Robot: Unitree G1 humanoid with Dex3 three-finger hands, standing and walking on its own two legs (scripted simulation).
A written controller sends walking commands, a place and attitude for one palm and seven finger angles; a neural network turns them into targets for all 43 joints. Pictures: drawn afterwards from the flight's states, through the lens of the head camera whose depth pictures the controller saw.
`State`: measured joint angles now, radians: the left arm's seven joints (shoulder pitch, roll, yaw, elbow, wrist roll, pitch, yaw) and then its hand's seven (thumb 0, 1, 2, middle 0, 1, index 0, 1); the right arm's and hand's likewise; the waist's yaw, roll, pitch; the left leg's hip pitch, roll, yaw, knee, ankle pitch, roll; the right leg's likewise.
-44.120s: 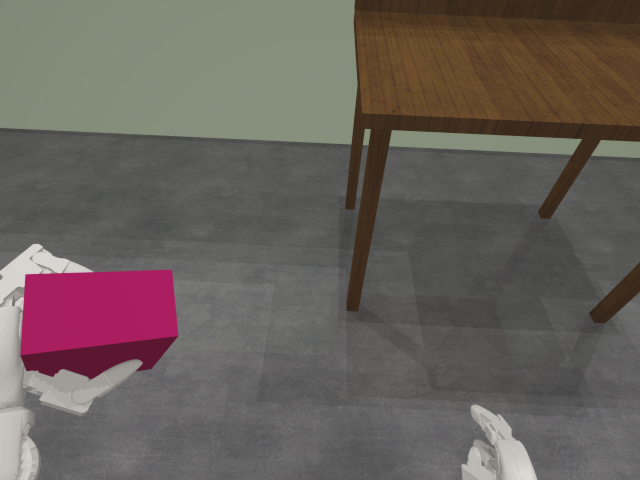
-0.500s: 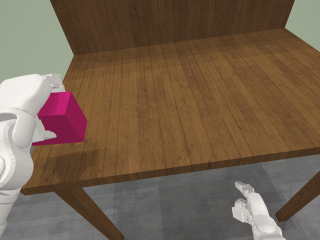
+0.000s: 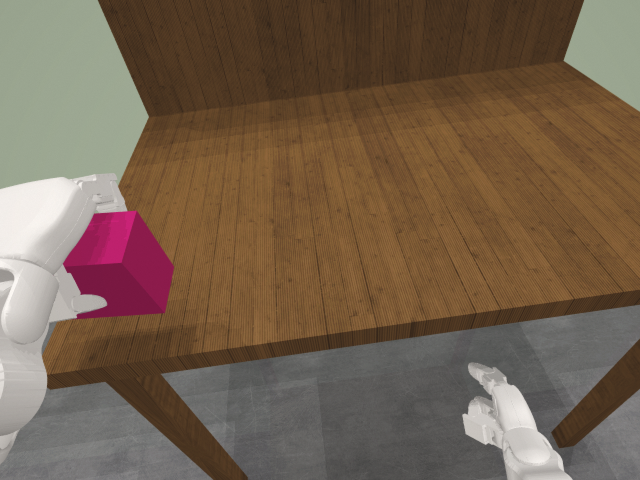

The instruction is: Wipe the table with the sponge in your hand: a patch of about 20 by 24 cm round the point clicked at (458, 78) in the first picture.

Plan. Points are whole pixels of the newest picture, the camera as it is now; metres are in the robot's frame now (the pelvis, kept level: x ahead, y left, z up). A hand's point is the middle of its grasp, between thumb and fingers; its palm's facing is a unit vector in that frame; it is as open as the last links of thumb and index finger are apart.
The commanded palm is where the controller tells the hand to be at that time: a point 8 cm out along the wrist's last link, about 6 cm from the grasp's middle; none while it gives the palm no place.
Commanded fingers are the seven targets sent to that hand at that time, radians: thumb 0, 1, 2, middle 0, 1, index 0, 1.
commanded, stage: bring the sponge back beside the body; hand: left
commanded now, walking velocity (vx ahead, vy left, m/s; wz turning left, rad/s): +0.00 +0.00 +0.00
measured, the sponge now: (93, 277) +0.23 +0.31 +0.18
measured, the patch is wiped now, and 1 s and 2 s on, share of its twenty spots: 0.95 0.95 0.95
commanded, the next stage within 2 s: step back with the hand held close in 0.62 s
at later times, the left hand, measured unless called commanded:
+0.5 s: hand (62, 274) +0.19 +0.28 +0.22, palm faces +0.24 -0.04 -0.97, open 10.2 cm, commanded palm +0.13 +0.28 +0.29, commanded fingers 0.00 0.10 1.30 -1.20 -1.60 -1.20 -1.60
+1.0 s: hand (136, 270) +0.20 +0.20 +0.24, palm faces +0.36 -0.81 -0.46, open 10.2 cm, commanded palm +0.14 +0.28 +0.28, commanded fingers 0.00 0.10 1.30 -1.20 -1.60 -1.20 -1.60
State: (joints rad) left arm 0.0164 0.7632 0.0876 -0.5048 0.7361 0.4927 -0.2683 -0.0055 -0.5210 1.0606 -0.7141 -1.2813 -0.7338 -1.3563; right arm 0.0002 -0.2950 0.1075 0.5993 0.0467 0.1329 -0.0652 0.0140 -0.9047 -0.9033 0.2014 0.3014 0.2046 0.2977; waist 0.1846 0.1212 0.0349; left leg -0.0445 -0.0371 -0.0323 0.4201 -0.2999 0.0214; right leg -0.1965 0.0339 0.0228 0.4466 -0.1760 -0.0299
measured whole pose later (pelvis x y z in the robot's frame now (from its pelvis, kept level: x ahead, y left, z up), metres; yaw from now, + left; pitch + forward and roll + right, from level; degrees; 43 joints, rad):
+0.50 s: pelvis -0.02 -0.01 +0.00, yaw -1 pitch -6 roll +1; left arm 0.09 0.75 0.12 -0.56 0.71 0.53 -0.20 -0.01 -0.52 1.06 -0.72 -1.28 -0.74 -1.36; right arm -0.01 -0.29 0.12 0.59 0.05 0.13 -0.07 0.01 -0.90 -0.90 0.20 0.30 0.21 0.30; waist 0.19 0.12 0.04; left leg -0.04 -0.03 -0.02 0.45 -0.30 0.01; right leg -0.19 0.05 0.03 0.47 -0.16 -0.04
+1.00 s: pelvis -0.02 +0.00 -0.01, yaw +0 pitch +1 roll +0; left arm 0.36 0.48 0.41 -0.78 -0.06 0.03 0.11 -0.01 -0.53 1.06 -0.72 -1.29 -0.74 -1.36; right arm 0.18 -0.24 0.08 0.51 0.02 0.09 -0.07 0.01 -0.90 -0.90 0.20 0.30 0.21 0.30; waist -0.01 -0.01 0.01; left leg -0.24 -0.03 -0.03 0.56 -0.33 0.01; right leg -0.37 0.04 0.02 0.54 -0.18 -0.03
